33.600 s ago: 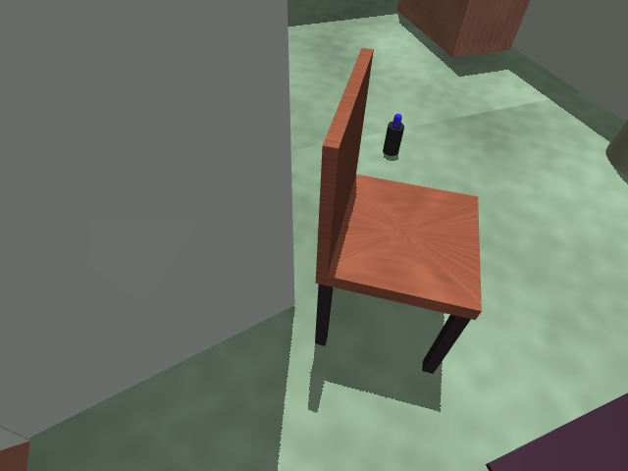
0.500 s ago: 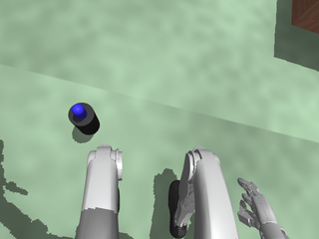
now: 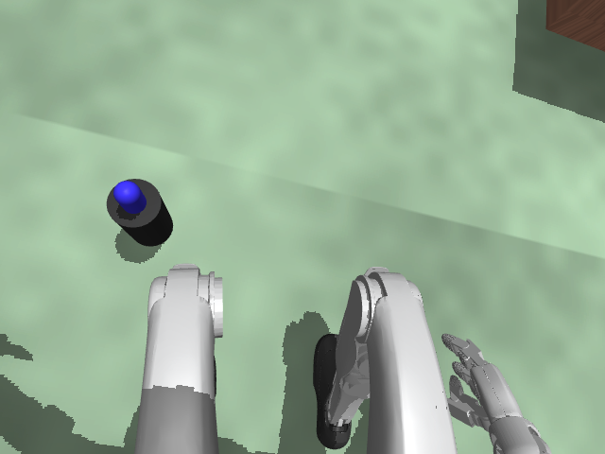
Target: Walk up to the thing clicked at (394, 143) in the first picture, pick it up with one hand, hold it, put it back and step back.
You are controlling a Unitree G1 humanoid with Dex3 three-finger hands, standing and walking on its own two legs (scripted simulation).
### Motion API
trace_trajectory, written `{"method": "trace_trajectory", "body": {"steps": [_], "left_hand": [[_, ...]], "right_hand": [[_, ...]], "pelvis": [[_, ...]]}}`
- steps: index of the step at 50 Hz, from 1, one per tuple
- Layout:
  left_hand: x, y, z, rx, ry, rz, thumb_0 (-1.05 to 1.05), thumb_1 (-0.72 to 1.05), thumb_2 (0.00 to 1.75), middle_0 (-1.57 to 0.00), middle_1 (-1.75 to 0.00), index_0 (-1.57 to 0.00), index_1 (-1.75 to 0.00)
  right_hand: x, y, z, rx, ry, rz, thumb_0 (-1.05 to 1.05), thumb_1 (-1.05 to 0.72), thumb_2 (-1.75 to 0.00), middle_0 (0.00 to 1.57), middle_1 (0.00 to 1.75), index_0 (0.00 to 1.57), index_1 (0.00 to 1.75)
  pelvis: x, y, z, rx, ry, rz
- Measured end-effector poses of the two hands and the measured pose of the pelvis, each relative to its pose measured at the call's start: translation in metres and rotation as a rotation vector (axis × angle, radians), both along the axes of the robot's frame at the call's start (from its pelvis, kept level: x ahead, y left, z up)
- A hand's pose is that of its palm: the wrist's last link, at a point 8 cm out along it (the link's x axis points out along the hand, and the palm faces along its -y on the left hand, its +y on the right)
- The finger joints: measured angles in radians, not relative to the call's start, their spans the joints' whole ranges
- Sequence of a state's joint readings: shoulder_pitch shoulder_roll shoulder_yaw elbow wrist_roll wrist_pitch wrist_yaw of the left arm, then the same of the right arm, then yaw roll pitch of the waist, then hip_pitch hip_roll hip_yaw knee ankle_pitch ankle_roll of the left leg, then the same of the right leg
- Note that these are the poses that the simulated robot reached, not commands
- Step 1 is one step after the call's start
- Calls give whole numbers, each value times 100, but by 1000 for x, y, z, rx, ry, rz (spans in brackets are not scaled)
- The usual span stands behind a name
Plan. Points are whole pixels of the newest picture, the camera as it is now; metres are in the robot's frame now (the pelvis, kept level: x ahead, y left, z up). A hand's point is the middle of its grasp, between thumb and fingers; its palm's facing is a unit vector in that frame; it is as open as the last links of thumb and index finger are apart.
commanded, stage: approach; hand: left
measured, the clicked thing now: (140, 210) +0.44 +0.26 -0.27
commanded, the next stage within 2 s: close in in 0.28 s
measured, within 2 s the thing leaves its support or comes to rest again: neither
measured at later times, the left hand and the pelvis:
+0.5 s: hand (74, 245) +0.36 +0.33 -0.22, palm faces +0.17 -0.98 +0.05, open 17.6 cm; pelvis -0.01 +0.01 -0.09, yaw -5 degrees
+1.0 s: hand (125, 237) +0.38 +0.27 -0.25, palm faces +0.20 -0.98 +0.03, open 17.5 cm; pelvis -0.02 +0.02 -0.10, yaw -7 degrees
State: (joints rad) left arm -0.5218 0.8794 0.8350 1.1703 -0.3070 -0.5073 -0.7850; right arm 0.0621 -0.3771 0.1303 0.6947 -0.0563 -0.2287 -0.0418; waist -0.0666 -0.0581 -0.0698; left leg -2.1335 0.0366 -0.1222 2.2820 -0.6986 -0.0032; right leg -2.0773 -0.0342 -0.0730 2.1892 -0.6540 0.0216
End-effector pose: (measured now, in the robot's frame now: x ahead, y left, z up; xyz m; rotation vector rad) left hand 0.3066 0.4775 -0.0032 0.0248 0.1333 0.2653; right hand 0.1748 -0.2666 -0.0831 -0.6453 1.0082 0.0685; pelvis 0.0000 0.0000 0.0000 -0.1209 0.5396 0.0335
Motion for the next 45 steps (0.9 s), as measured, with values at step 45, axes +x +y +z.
{"method": "trace_trajectory", "body": {"steps": [45], "left_hand": [[42, -154, -240, -56, -75, -62, -2, -61, 6, -5, -12, -9, -9]], "right_hand": [[-27, 20, -37, -227, 209, 278, 0, -91, -89, 21, 30, 20, 30]], "pelvis": [[-19, 14, -98, -146, -315, -71]]}}
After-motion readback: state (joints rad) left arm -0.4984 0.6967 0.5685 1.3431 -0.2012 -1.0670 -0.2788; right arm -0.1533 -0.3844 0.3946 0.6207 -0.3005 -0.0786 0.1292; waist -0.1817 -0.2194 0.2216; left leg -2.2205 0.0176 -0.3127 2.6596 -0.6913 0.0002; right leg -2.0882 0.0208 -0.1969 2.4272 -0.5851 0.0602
